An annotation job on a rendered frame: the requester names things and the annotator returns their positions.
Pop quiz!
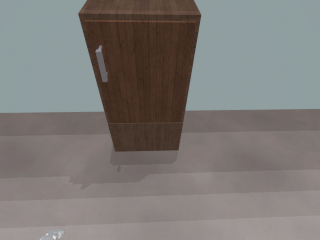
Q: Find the left robot hand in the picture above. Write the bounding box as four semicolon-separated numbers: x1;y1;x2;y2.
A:
40;229;65;240

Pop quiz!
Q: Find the handle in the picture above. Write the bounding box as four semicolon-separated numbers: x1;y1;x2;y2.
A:
95;45;108;82

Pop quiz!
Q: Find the cupboard door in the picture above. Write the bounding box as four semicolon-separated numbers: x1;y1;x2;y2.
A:
84;19;196;123

